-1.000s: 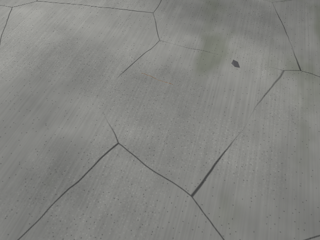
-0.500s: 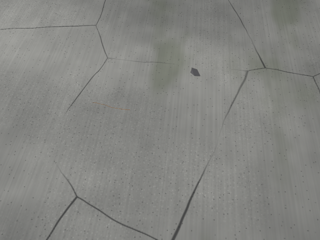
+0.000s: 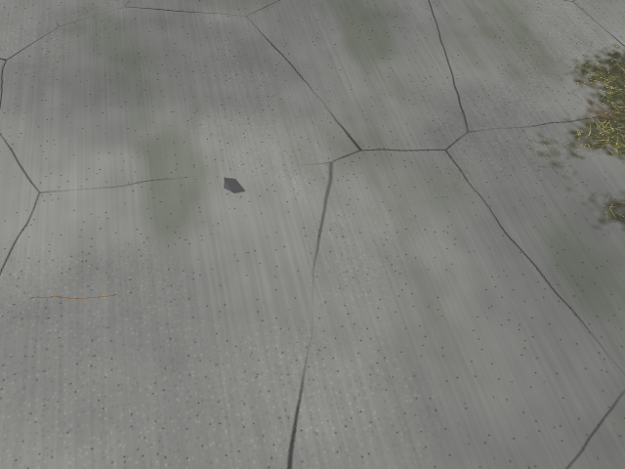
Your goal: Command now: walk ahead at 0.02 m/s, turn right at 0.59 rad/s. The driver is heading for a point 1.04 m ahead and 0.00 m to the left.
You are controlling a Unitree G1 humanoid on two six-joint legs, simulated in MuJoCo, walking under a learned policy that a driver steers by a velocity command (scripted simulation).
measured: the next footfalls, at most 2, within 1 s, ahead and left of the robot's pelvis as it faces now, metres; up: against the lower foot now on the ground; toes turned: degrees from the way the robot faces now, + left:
right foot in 0.20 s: +0.03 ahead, -0.14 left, +0.00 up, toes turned -8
left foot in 0.62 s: +0.04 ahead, +0.08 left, +0.00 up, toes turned -3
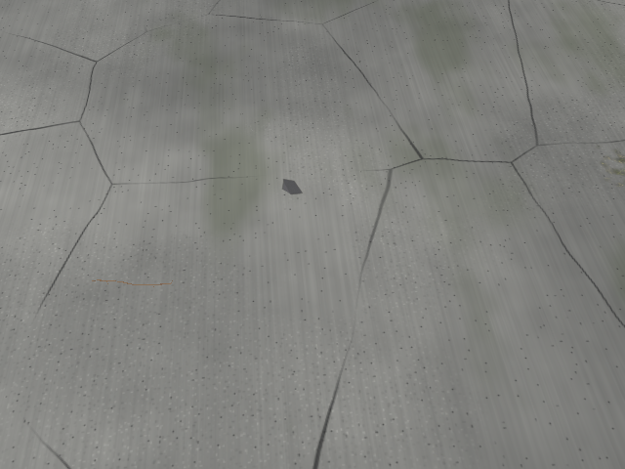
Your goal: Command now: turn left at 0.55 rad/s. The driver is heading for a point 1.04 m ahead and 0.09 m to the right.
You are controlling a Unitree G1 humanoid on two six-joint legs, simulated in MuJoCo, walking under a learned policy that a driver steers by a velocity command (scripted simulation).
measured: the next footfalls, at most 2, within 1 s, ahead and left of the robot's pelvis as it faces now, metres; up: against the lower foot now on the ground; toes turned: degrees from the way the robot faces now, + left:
left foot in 0.34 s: +0.02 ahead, +0.15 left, +0.00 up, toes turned +4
right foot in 0.74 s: +0.06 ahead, -0.13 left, +0.00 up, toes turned -9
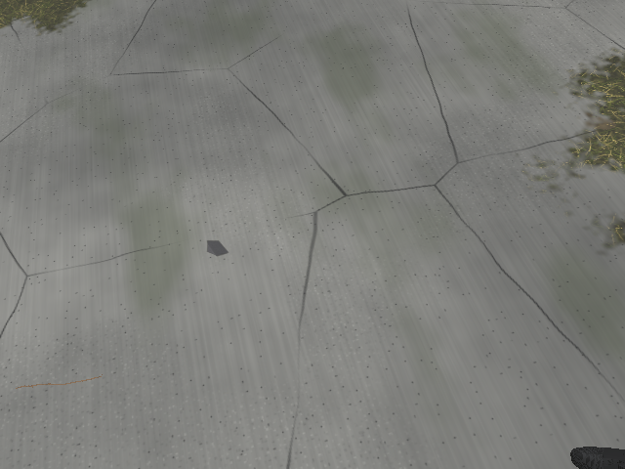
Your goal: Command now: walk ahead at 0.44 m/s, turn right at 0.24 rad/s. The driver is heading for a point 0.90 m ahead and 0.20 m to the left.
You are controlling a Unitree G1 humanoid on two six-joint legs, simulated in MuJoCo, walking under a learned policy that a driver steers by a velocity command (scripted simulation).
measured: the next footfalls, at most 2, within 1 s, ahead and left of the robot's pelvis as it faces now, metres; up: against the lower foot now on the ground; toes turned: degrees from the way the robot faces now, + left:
left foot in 0.24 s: +0.34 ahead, +0.12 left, +0.00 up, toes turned +3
right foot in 0.68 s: +0.63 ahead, -0.05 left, +0.00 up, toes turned +21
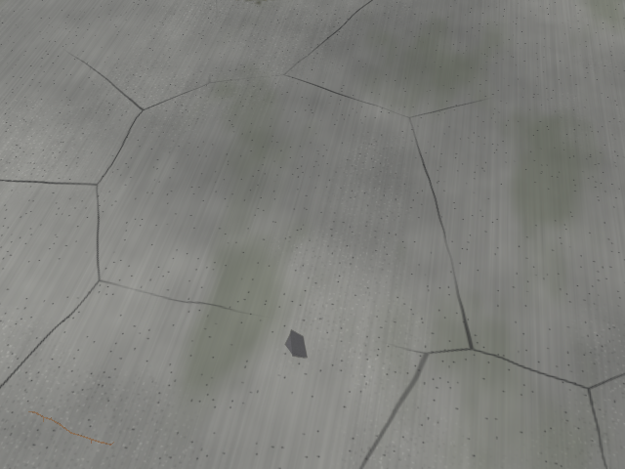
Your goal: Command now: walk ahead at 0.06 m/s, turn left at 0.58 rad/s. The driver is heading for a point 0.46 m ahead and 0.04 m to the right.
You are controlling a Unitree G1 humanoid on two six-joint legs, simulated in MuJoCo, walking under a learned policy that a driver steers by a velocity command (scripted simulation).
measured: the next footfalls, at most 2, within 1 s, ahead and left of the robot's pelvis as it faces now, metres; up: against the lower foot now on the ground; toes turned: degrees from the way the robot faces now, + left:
left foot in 0.12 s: +0.06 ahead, +0.13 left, +0.00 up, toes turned +7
right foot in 0.60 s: +0.02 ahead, -0.09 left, +0.00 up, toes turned -6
